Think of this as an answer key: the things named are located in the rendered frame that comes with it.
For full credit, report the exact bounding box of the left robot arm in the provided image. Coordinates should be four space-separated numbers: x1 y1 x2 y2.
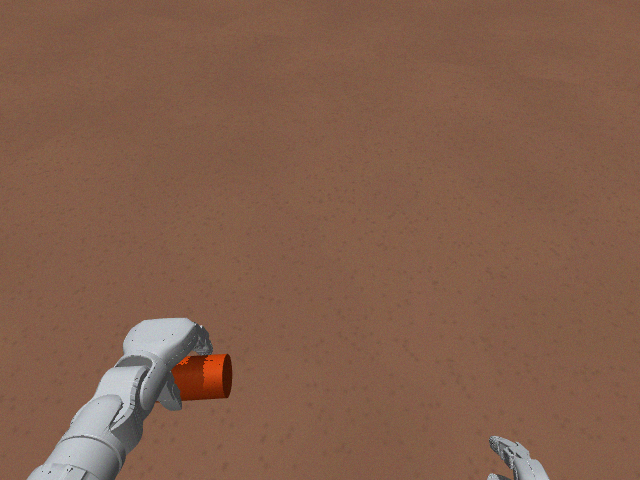
26 351 168 480

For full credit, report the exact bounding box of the right robot hand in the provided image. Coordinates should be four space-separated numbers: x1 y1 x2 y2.
487 436 550 480

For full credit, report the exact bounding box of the can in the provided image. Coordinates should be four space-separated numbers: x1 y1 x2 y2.
155 354 232 403

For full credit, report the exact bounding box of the left robot hand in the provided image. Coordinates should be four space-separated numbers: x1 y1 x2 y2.
123 318 213 411

